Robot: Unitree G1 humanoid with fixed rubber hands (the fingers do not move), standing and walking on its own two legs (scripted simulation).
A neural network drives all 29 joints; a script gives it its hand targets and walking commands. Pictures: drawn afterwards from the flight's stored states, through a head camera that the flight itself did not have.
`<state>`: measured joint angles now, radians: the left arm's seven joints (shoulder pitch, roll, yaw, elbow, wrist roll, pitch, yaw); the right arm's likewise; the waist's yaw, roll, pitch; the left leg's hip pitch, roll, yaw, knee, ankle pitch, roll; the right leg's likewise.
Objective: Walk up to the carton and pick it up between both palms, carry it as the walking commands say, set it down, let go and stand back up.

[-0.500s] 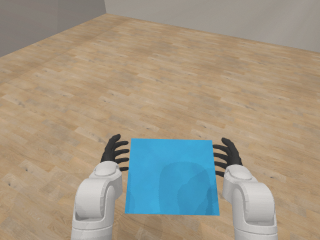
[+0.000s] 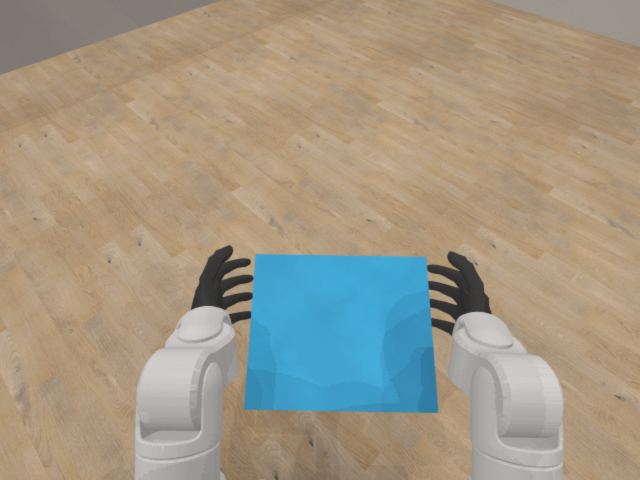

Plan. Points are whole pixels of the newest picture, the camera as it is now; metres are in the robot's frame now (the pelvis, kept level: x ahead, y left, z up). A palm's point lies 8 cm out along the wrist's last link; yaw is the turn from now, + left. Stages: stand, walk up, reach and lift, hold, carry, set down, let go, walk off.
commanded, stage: carry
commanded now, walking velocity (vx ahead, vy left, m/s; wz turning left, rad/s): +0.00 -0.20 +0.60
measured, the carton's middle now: (337, 335) +0.31 -0.01 +0.00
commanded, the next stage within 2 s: none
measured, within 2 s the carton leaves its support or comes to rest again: neither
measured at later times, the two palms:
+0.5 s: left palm (239, 412) +0.19 +0.09 +0.11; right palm (499, 316) +0.28 -0.17 +0.10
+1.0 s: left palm out of the picture +0.09 -0.01 +0.11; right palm (561, 329) +0.27 -0.23 +0.11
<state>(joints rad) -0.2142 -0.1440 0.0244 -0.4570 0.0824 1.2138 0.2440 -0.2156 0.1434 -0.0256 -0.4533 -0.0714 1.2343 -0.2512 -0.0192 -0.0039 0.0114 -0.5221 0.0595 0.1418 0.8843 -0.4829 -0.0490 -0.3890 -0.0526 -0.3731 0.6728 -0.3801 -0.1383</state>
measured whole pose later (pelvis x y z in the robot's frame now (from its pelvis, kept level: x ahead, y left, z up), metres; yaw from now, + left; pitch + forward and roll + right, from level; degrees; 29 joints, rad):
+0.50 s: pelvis -0.02 -0.13 +0.01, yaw +20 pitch +4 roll +1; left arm -0.14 -0.13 0.00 -0.52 0.07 1.22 0.24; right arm -0.19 0.14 -0.01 -0.49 -0.07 1.25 -0.25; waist -0.02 0.02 0.01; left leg -0.47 0.05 0.13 0.86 -0.52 -0.04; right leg -0.38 -0.06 -0.29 0.65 -0.34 -0.10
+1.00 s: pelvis -0.03 -0.28 +0.00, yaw +39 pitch +3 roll -1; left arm -0.16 -0.14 0.00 -0.46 0.08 1.26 0.24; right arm -0.20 0.14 -0.02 -0.45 -0.08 1.28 -0.24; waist -0.03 0.04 -0.03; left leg -0.46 0.05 0.11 0.86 -0.52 -0.04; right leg -0.40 -0.06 -0.26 0.65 -0.29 -0.08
